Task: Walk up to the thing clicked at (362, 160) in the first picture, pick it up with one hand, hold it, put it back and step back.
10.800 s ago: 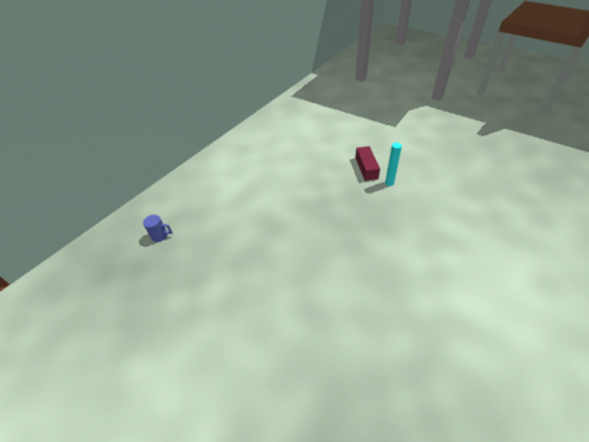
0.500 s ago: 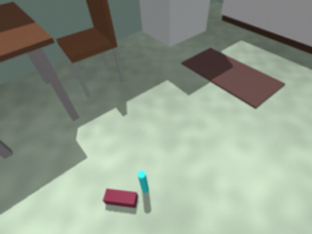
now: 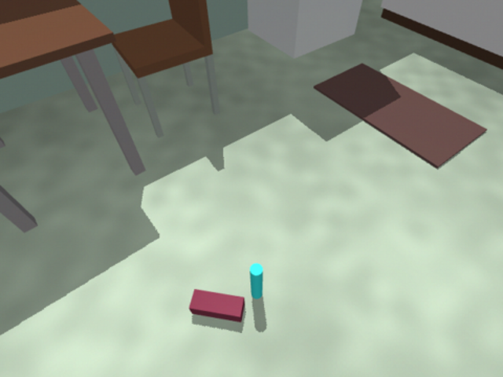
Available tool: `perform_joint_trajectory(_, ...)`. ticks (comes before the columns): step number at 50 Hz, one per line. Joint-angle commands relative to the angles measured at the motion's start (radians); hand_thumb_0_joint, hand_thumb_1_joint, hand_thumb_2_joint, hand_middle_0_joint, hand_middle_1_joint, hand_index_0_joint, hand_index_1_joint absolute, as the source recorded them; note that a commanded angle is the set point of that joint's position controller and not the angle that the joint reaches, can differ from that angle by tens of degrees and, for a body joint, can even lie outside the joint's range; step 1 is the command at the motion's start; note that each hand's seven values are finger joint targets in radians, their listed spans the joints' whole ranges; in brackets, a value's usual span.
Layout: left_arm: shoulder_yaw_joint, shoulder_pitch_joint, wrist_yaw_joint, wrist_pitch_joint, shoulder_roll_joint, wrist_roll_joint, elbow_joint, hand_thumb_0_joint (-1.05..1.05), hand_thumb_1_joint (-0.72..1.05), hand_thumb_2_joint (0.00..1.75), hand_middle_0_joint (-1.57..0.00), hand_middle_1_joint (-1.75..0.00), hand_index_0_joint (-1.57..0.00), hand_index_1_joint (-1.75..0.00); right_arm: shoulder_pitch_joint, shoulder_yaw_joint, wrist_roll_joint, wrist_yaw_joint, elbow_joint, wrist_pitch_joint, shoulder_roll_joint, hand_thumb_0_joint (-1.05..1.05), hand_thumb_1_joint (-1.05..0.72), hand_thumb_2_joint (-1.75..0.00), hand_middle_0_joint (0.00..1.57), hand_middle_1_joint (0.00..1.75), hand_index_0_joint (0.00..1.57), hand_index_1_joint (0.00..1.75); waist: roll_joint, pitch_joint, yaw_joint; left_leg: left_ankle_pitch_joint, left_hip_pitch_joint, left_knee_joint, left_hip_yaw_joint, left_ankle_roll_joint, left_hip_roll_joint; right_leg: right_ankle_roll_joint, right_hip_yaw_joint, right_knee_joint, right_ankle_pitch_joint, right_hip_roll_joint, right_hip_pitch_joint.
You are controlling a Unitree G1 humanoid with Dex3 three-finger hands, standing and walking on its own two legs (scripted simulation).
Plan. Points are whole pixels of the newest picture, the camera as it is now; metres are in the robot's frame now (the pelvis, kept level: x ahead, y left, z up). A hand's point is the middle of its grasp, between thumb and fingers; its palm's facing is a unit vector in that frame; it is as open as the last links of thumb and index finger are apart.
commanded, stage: walk up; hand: left
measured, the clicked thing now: (217, 305) +0.45 +0.20 -0.73
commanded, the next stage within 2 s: stand in 1.56 s
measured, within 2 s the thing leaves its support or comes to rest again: neither
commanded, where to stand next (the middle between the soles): +0.07 -0.02 m, yaw -2 degrees
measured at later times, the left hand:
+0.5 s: hand out of the picture +0.14 +0.25 -0.15, palm faces -0.08 -0.94 -0.33, open 7.4 cm
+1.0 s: hand out of the picture +0.13 +0.25 -0.14, palm faces -0.08 -0.94 -0.32, open 7.4 cm
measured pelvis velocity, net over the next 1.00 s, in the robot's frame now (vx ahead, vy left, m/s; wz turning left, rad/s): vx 0.01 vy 0.00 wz -0.07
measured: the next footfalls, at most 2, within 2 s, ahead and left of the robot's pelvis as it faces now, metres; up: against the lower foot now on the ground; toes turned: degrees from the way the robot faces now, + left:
right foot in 0.16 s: +0.05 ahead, -0.11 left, +0.00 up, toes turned -2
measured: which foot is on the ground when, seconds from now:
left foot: down 0.00-1.00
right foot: up 0.00-0.14, down 0.16-1.00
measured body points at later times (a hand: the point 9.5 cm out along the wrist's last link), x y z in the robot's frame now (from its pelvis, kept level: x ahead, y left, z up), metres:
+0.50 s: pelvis +0.01 +0.00 +0.00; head +0.04 +0.01 +0.45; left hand +0.14 +0.30 -0.13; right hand +0.08 -0.33 -0.11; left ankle +0.02 +0.13 -0.73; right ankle +0.02 -0.10 -0.73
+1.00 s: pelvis +0.01 +0.00 +0.01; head +0.03 +0.00 +0.46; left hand +0.13 +0.30 -0.12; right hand +0.06 -0.32 -0.11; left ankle +0.02 +0.13 -0.73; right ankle +0.02 -0.10 -0.73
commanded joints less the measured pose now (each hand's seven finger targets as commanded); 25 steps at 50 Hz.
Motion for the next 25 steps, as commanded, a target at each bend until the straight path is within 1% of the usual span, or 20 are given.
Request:
perform_joint_trajectory(1,0.025,0.042,-0.011,-0.024,0.142,-0.011,-0.03,0.0,0.9,0.9,-0.2,-0.3,-0.2,-0.3,-0.045,-0.059,0.006,-0.039,-0.092,-0.059,-0.284,0.0,-0.9,-0.9,0.2,0.3,0.2,0.3,0.165,-0.088,0.004,0.183,0.123,-0.218,-0.241,0.17,0.245,-0.007,0.016,-0.1,0.036,-0.016,-0.058)
perform_joint_trajectory(3,0.025,0.002,-0.013,-0.021,0.129,0.001,-0.047,0.0,0.9,0.9,-0.2,-0.3,-0.2,-0.3,-0.011,-0.061,0.012,-0.047,-0.081,-0.066,-0.299,0.0,-0.9,-0.9,0.2,0.3,0.2,0.3,0.16,-0.104,-0.018,0.391,0.156,-0.183,-0.253,0.189,0.281,0.002,-0.031,-0.2,0.048,-0.019,-0.001)
perform_joint_trajectory(4,0.026,0.0,-0.013,-0.02,0.126,0.006,-0.053,0.0,0.9,0.9,-0.2,-0.3,-0.2,-0.3,-0.009,-0.058,0.02,-0.053,-0.083,-0.065,-0.296,0.0,-0.9,-0.9,0.2,0.3,0.2,0.3,0.155,-0.106,-0.016,0.492,0.165,-0.157,-0.244,0.195,0.289,-0.001,-0.041,-0.235,0.071,-0.014,0.016)
perform_joint_trajectory(5,0.029,0.004,-0.015,-0.017,0.131,0.012,-0.055,0.0,0.9,0.9,-0.2,-0.3,-0.2,-0.3,-0.01,-0.053,0.024,-0.057,-0.086,-0.065,-0.293,0.0,-0.9,-0.9,0.2,0.3,0.2,0.3,0.141,-0.104,-0.011,0.547,0.147,-0.135,-0.223,0.193,0.282,-0.006,-0.05,-0.252,0.094,-0.007,0.047)
perform_joint_trajectory(7,0.038,0.03,-0.02,-0.007,0.125,0.02,-0.05,0.0,0.9,0.9,-0.2,-0.3,-0.2,-0.3,-0.029,-0.052,0.034,-0.067,-0.094,-0.061,-0.294,0.0,-0.9,-0.9,0.2,0.3,0.2,0.3,0.132,-0.096,0.011,0.531,0.104,-0.099,-0.201,0.172,0.269,-0.023,-0.07,-0.345,0.196,0.008,0.106)
perform_joint_trajectory(8,0.044,0.047,-0.022,-0.007,0.135,0.024,-0.043,0.0,0.9,0.9,-0.2,-0.3,-0.2,-0.3,-0.043,-0.048,0.041,-0.069,-0.101,-0.058,-0.286,0.0,-0.9,-0.9,0.2,0.3,0.2,0.3,0.106,-0.101,0.025,0.505,0.059,-0.073,-0.188,0.148,0.251,-0.032,-0.057,-0.399,0.282,0.001,0.172)
perform_joint_trajectory(9,0.048,0.037,-0.024,-0.009,0.163,0.028,-0.053,0.0,0.9,0.9,-0.2,-0.3,-0.2,-0.3,-0.041,-0.041,0.047,-0.072,-0.104,-0.058,-0.265,0.0,-0.9,-0.9,0.2,0.3,0.2,0.3,0.033,-0.12,0.021,0.439,0.036,-0.036,-0.134,0.107,0.196,-0.055,0.003,-0.442,0.476,-0.039,0.215)
perform_joint_trajectory(10,0.059,0.019,-0.027,-0.012,0.196,0.03,-0.068,0.0,0.9,0.9,-0.2,-0.3,-0.2,-0.3,-0.028,-0.035,0.056,-0.076,-0.106,-0.058,-0.244,0.0,-0.9,-0.9,0.2,0.3,0.2,0.3,-0.039,-0.145,0.01,0.342,0.021,0.034,-0.076,0.063,0.113,-0.104,0.113,-0.453,0.613,-0.117,0.228)
perform_joint_trajectory(11,0.051,-0.038,-0.035,-0.011,0.204,0.018,-0.09,0.0,0.9,0.9,-0.2,-0.3,-0.2,-0.3,-0.042,-0.03,0.057,-0.078,-0.104,-0.055,-0.219,0.0,-0.9,-0.9,0.2,0.3,0.2,0.3,-0.085,-0.115,-0.005,0.106,0.042,0.062,-0.004,0.031,0.023,-0.154,0.163,-0.486,0.59,-0.171,0.135)
perform_joint_trajectory(12,0.043,-0.098,-0.041,-0.008,0.192,0.015,-0.112,0.0,0.9,0.9,-0.2,-0.3,-0.2,-0.3,-0.008,-0.029,0.052,-0.08,-0.084,-0.051,-0.206,0.0,-0.9,-0.9,0.2,0.3,0.2,0.3,-0.101,-0.102,-0.029,-0.08,0.087,0.043,0.03,0.022,0.0,-0.19,0.174,-0.501,0.516,-0.217,0.072)
perform_joint_trajectory(13,0.037,-0.125,-0.046,-0.003,0.172,0.013,-0.125,0.0,0.9,0.9,-0.2,-0.3,-0.2,-0.3,0.018,-0.027,0.043,-0.081,-0.062,-0.054,-0.206,0.0,-0.9,-0.9,0.2,0.3,0.2,0.3,-0.113,-0.092,-0.039,-0.091,0.131,-0.009,0.012,0.023,0.001,-0.182,0.176,-0.494,0.497,-0.219,0.026)
perform_joint_trajectory(14,0.033,-0.128,-0.048,0.001,0.154,0.01,-0.131,0.0,0.9,0.9,-0.2,-0.3,-0.2,-0.3,0.026,-0.032,0.036,-0.08,-0.052,-0.061,-0.229,0.0,-0.9,-0.9,0.2,0.3,0.2,0.3,-0.097,-0.088,-0.042,-0.029,0.154,-0.059,-0.015,0.03,0.024,-0.145,0.14,-0.475,0.492,-0.183,0.012)
perform_joint_trajectory(15,0.031,-0.117,-0.049,0.002,0.144,0.008,-0.133,0.0,0.9,0.9,-0.2,-0.3,-0.2,-0.3,0.026,-0.035,0.032,-0.08,-0.046,-0.07,-0.252,0.0,-0.9,-0.9,0.2,0.3,0.2,0.3,-0.069,-0.098,-0.037,0.073,0.17,-0.103,-0.068,0.051,0.074,-0.108,0.101,-0.438,0.499,-0.138,0.007)
perform_joint_trajectory(16,0.032,-0.108,-0.05,0.004,0.142,0.009,-0.127,0.0,0.9,0.9,-0.2,-0.3,-0.2,-0.3,0.015,-0.039,0.028,-0.079,-0.044,-0.076,-0.275,0.0,-0.9,-0.9,0.2,0.3,0.2,0.3,-0.031,-0.102,-0.029,0.13,0.145,-0.144,-0.145,0.089,0.137,-0.068,0.061,-0.388,0.461,-0.083,0.018)
perform_joint_trajectory(17,0.037,-0.094,-0.051,0.007,0.14,0.01,-0.118,0.0,0.9,0.9,-0.2,-0.3,-0.2,-0.3,0.011,-0.042,0.028,-0.08,-0.044,-0.08,-0.296,0.0,-0.9,-0.9,0.2,0.3,0.2,0.3,0.009,-0.113,-0.017,0.173,0.118,-0.177,-0.216,0.135,0.206,-0.048,0.027,-0.311,0.411,-0.043,0.054)
perform_joint_trajectory(18,0.039,-0.079,-0.051,0.01,0.136,0.01,-0.112,0.0,0.9,0.9,-0.2,-0.3,-0.2,-0.3,-0.015,-0.042,0.028,-0.081,-0.051,-0.083,-0.307,0.0,-0.9,-0.9,0.2,0.3,0.2,0.3,0.035,-0.104,-0.001,0.213,0.102,-0.185,-0.249,0.172,0.25,-0.039,0.01,-0.268,0.37,-0.023,0.06)
perform_joint_trajectory(19,0.035,-0.065,-0.051,0.01,0.128,0.011,-0.111,0.0,0.9,0.9,-0.2,-0.3,-0.2,-0.3,-0.03,-0.038,0.025,-0.081,-0.059,-0.089,-0.308,0.0,-0.9,-0.9,0.2,0.3,0.2,0.3,0.05,-0.113,0.005,0.282,0.113,-0.175,-0.235,0.185,0.265,-0.036,0.002,-0.272,0.359,-0.026,0.07)
perform_joint_trajectory(21,0.039,-0.057,-0.056,0.008,0.13,0.012,-0.111,0.0,0.9,0.9,-0.2,-0.3,-0.2,-0.3,-0.047,-0.036,0.027,-0.082,-0.067,-0.089,-0.303,0.0,-0.9,-0.9,0.2,0.3,0.2,0.3,0.083,-0.121,0.011,0.309,0.088,-0.157,-0.192,0.16,0.24,-0.048,0.008,-0.3,0.403,-0.036,0.112)
perform_joint_trajectory(22,0.039,-0.057,-0.057,0.006,0.132,0.011,-0.11,0.0,0.9,0.9,-0.2,-0.3,-0.2,-0.3,-0.057,-0.033,0.027,-0.082,-0.071,-0.089,-0.292,0.0,-0.9,-0.9,0.2,0.3,0.2,0.3,0.082,-0.134,0.011,0.289,0.078,-0.14,-0.15,0.133,0.211,-0.056,0.016,-0.335,0.462,-0.05,0.141)
perform_joint_trajectory(25,0.041,-0.077,-0.063,0.003,0.151,0.011,-0.115,0.0,0.9,0.9,-0.2,-0.3,-0.2,-0.3,-0.08,-0.023,0.029,-0.081,-0.072,-0.08,-0.266,0.0,-0.9,-0.9,0.2,0.3,0.2,0.3,0.07,-0.129,0.009,0.117,0.016,-0.103,-0.06,0.064,0.111,-0.095,0.086,-0.414,0.519,-0.092,0.185)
